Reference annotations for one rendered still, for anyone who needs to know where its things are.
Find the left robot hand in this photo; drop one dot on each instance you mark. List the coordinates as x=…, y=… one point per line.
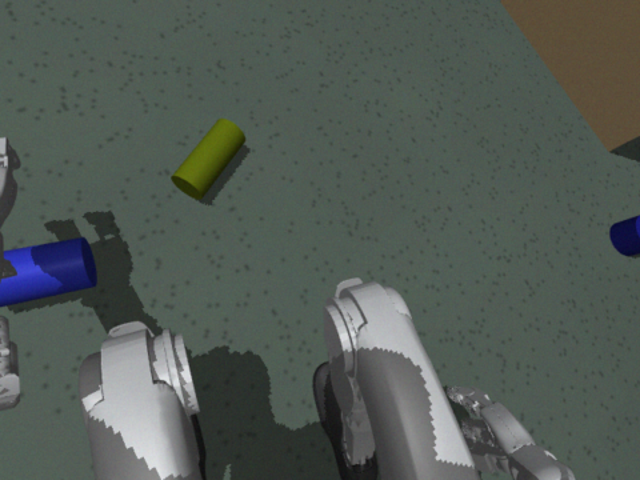
x=9, y=161

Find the right robot arm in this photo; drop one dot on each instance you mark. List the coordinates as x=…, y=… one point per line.
x=537, y=463

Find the left robot arm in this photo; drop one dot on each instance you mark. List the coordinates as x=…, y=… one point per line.
x=9, y=373

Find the right robot foot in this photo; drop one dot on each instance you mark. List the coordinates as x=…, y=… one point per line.
x=330, y=417

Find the right robot hand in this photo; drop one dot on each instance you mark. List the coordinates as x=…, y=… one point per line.
x=502, y=433

